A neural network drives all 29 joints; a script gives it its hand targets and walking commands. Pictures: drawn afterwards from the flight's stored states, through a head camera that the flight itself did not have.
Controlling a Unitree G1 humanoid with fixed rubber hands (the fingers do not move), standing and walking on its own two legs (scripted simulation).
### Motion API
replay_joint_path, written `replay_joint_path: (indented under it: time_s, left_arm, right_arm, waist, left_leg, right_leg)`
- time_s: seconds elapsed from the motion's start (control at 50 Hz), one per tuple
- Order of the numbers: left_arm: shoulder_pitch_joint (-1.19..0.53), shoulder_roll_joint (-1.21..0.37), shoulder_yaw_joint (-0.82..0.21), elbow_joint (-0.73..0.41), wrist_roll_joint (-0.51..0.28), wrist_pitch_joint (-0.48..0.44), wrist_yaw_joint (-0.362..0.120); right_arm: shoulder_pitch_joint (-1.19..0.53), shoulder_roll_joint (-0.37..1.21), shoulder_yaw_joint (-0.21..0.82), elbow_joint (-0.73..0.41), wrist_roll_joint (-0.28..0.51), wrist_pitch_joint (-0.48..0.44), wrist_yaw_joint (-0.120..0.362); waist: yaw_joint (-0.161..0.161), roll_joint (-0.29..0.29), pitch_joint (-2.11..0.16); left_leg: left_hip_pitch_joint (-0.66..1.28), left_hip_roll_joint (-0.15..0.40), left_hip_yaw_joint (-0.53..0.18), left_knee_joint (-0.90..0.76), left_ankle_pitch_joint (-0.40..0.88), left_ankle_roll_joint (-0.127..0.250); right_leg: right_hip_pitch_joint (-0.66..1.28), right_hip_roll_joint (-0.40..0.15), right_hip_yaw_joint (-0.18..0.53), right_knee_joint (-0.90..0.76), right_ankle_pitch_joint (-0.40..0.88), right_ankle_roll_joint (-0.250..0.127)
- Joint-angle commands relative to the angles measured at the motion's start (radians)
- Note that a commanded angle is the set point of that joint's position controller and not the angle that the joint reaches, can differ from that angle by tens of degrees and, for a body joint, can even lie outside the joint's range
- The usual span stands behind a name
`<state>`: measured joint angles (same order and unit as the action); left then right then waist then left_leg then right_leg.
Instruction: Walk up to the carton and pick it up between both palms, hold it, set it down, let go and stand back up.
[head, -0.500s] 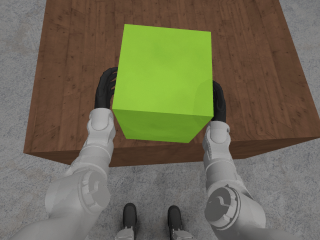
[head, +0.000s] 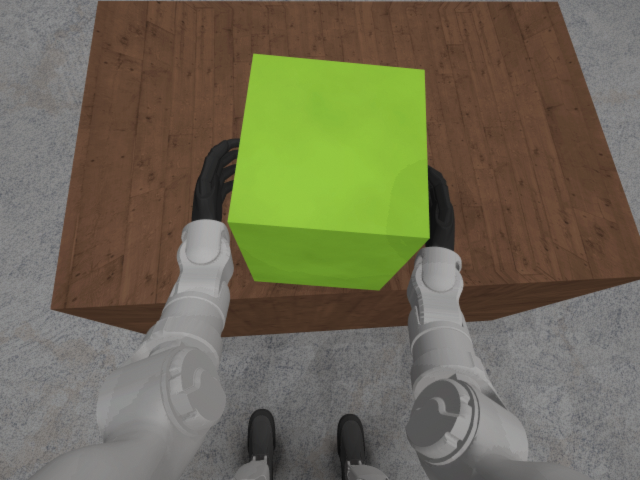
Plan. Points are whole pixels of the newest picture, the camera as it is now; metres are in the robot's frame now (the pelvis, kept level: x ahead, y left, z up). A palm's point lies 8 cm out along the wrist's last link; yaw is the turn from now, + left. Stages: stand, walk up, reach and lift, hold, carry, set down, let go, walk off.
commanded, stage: reach and lift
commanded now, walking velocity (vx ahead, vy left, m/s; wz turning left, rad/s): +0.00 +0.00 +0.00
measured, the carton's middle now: (326, 191) +0.48 -0.04 -0.07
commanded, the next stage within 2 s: none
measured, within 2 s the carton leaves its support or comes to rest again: leaves its support in 1.36 s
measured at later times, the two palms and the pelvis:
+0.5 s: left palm (211, 207) +0.44 +0.11 -0.03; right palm (436, 233) +0.40 -0.17 -0.04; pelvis +0.00 +0.00 +0.00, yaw +0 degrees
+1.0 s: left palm (212, 209) +0.44 +0.11 -0.04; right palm (437, 235) +0.40 -0.17 -0.04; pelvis +0.00 +0.00 +0.00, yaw -1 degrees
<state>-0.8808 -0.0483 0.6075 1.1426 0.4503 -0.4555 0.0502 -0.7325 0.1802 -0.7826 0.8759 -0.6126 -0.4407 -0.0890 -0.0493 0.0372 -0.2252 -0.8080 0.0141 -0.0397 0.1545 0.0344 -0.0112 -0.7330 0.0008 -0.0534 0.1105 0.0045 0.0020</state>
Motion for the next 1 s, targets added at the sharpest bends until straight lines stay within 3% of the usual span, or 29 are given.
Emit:
replay_joint_path:
  time_s: [0.0, 0.34, 0.72, 0.86, 0.98]
  left_arm:
    - [-0.36, -0.439, -0.219, 0.027, 0.086, -0.005, -0.085]
    - [-0.367, -0.434, -0.212, 0.055, 0.078, -0.018, -0.089]
    - [-0.383, -0.43, -0.214, 0.091, 0.071, -0.029, -0.076]
    - [-0.404, -0.448, -0.247, 0.166, 0.017, -0.063, -0.093]
    - [-0.406, -0.455, -0.293, 0.228, -0.033, -0.079, -0.104]
  right_arm:
    - [-0.395, 0.43, 0.325, 0.067, -0.094, -0.057, 0.124]
    - [-0.397, 0.447, 0.348, 0.083, -0.095, -0.07, 0.113]
    - [-0.406, 0.439, 0.356, 0.104, -0.09, -0.078, 0.107]
    - [-0.416, 0.446, 0.44, 0.151, -0.083, -0.125, 0.095]
    - [-0.427, 0.444, 0.508, 0.206, -0.035, -0.151, 0.093]
  waist:
    - [-0.001, 0.034, -0.745]
    - [-0.005, 0.008, -0.731]
    - [-0.005, 0.022, -0.74]
    - [-0.033, -0.028, -0.818]
    - [-0.048, -0.024, -0.84]
  left_leg:
    - [0.505, -0.016, 0.016, 0.113, 0.323, -0.039]
    - [0.394, -0.016, 0.018, 0.091, 0.256, -0.013]
    - [0.419, -0.008, 0.014, 0.108, 0.244, -0.021]
    - [0.276, -0.009, 0.024, 0.128, 0.256, 0.003]
    - [0.24, -0.015, 0.023, 0.161, 0.262, 0.004]
  right_leg:
    - [0.424, 0.029, -0.032, 0.126, 0.476, 0.017]
    - [0.504, 0.013, -0.018, 0.156, 0.517, 0.026]
    - [0.427, 0.019, -0.022, 0.149, 0.466, 0.018]
    - [0.523, 0.005, 0.003, 0.215, 0.62, 0.031]
    - [0.52, 0.007, 0.01, 0.258, 0.657, 0.029]
